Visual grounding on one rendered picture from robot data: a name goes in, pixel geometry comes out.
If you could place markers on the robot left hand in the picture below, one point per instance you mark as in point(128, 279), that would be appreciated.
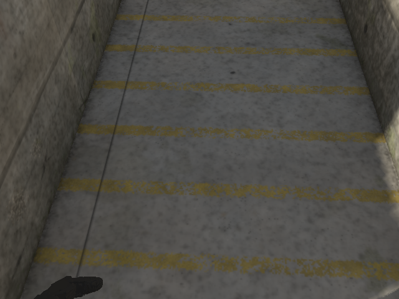
point(70, 288)

